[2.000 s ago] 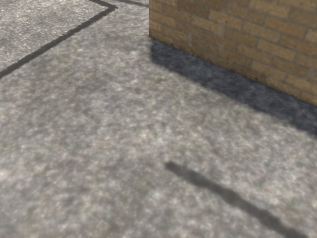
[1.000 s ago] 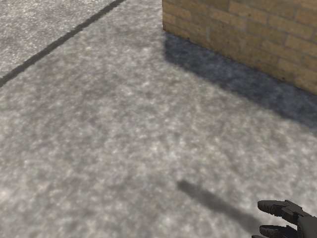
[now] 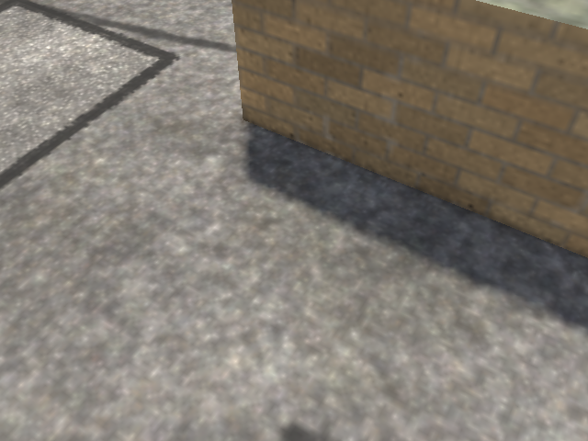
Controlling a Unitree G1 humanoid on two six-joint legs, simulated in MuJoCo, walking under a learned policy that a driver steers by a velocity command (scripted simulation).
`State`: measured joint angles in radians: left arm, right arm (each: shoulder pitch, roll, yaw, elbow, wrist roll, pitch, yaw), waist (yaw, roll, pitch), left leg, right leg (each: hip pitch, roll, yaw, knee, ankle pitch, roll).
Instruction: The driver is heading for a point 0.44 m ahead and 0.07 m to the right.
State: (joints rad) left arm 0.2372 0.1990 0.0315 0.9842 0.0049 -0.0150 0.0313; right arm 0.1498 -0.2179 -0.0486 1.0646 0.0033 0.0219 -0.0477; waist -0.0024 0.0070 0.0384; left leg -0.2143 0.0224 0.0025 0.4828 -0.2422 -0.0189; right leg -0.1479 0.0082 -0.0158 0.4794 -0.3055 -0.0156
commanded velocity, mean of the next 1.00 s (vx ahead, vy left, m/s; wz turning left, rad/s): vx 0.30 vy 0.00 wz -0.09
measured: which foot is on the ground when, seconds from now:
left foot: down 0.00-0.86, up 0.88-1.00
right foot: down 0.00-0.38, up 0.40-0.86, down 0.88-1.00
